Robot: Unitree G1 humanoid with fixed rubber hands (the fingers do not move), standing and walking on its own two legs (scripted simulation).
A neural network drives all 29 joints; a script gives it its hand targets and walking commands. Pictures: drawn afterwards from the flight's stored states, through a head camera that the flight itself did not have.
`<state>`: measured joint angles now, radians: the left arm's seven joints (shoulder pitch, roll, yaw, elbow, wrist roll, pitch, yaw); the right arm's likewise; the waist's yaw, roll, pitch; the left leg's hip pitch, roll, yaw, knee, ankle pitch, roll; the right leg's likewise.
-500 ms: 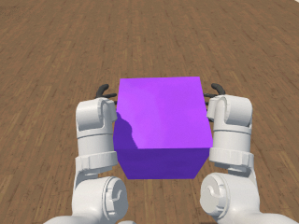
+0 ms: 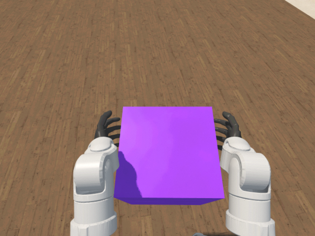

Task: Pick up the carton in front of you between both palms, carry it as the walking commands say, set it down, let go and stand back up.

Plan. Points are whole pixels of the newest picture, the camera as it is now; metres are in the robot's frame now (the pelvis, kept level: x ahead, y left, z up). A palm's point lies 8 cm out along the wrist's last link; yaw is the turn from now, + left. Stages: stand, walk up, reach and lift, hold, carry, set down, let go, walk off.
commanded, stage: carry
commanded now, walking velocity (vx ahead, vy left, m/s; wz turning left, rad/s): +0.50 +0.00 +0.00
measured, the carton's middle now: (166, 161) +0.31 +0.00 +0.00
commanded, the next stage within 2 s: none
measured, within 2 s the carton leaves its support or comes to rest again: neither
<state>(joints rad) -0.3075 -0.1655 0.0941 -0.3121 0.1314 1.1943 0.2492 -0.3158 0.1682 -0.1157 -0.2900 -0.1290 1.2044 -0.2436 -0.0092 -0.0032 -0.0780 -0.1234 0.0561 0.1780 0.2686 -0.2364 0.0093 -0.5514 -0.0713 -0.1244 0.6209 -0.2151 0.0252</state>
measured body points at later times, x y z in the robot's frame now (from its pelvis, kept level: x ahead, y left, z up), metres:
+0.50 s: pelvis +0.31 -0.01 -0.01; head +0.29 -0.01 +0.44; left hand +0.58 +0.15 +0.10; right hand +0.59 -0.15 +0.10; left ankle +0.45 +0.13 -0.72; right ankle +0.20 -0.11 -0.75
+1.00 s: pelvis +0.62 +0.02 -0.01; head +0.61 +0.03 +0.44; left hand +0.89 +0.17 +0.10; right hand +0.89 -0.12 +0.10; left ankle +0.50 +0.11 -0.75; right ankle +0.76 -0.09 -0.73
